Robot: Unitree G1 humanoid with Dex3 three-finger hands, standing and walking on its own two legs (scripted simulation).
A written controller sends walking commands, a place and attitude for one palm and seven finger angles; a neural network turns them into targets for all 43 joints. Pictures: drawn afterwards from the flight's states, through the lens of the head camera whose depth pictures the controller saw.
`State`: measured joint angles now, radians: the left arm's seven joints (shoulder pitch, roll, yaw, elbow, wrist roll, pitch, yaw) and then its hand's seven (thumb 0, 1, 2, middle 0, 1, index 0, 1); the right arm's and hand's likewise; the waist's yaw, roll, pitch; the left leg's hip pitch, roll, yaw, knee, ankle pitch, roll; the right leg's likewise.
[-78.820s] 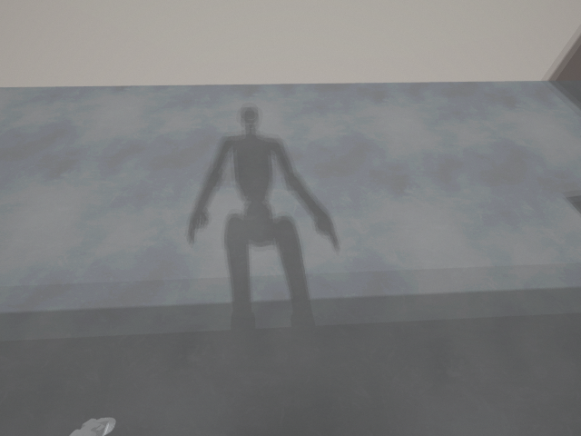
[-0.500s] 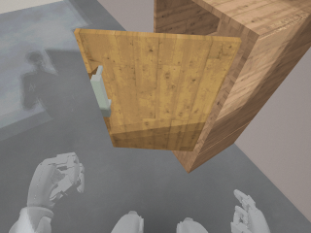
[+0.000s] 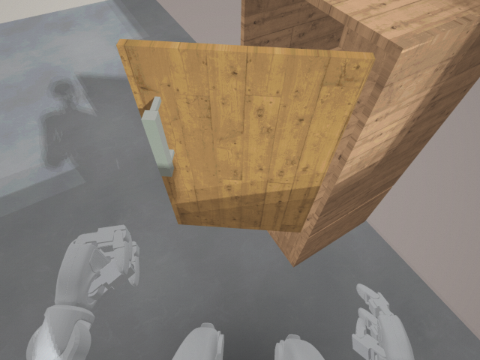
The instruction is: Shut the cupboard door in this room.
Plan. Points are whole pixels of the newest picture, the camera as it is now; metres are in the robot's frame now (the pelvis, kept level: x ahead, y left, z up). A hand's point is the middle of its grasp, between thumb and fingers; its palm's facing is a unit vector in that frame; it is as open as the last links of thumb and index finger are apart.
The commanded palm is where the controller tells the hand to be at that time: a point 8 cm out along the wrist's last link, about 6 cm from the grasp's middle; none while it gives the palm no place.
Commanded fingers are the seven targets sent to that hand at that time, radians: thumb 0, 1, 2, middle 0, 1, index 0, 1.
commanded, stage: bring the fist close to the handle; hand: left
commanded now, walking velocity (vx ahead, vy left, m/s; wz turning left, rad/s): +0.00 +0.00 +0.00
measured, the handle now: (162, 138) +0.49 +0.19 +0.06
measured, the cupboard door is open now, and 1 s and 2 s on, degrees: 55 55 48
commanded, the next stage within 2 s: push the door shut along its arc in 1.24 s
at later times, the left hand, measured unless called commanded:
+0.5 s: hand (158, 213) +0.32 +0.16 +0.06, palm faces -0.03 -1.00 -0.03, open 3.1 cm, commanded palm +0.31 +0.21 +0.06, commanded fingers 0.00 0.90 0.90 -1.30 -1.50 -1.30 -1.50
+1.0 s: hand (173, 177) +0.39 +0.15 +0.07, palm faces -0.01 -1.00 -0.03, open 3.1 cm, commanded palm +0.36 +0.20 +0.06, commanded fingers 0.00 0.90 0.90 -1.30 -1.50 -1.30 -1.50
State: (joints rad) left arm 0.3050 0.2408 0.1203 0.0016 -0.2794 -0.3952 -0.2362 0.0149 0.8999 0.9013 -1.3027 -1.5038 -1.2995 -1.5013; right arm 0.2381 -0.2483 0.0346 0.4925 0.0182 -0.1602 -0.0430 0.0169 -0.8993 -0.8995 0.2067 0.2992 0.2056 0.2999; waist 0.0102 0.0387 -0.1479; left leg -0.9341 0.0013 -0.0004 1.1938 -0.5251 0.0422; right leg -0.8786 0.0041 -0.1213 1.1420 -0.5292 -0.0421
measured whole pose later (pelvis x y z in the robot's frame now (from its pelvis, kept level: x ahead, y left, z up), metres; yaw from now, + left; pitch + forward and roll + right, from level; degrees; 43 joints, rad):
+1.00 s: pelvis +0.00 +0.00 +0.01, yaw -2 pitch +17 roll -1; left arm -0.35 0.24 0.19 0.63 -0.18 -0.43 -0.14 0.01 0.90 0.90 -1.30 -1.50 -1.30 -1.50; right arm 0.29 -0.26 0.01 0.60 0.02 -0.06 -0.01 0.01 -0.90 -0.90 0.21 0.30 0.20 0.30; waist -0.05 0.03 -0.13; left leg -0.91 0.01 0.05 1.09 -0.48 0.04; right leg -0.89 0.01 -0.07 1.08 -0.49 -0.04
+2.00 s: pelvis -0.01 +0.00 +0.00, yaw -1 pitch +20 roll -2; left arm -0.76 0.38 0.22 1.06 -0.17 -0.46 -0.31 0.01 0.90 0.90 -1.32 -1.50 -1.31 -1.50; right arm 0.34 -0.28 0.02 0.66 0.02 -0.04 -0.01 0.01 -0.90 -0.90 0.21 0.30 0.21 0.30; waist -0.10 0.03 -0.12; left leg -1.04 0.00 0.02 1.17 -0.48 0.05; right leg -1.00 0.00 -0.10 1.13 -0.48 -0.04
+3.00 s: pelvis +0.00 +0.00 -0.02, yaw -3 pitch +28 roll -4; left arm -1.21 0.57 0.23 1.28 -0.07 -0.28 -0.45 0.00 0.92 0.96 -1.30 -1.50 -1.30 -1.50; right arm 0.38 -0.28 0.05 0.68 -0.01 -0.05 -0.01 0.01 -0.90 -0.90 0.21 0.30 0.21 0.30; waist -0.23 0.06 -0.11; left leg -1.25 0.03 0.00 1.27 -0.52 0.05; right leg -1.19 0.04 -0.11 1.20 -0.50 -0.05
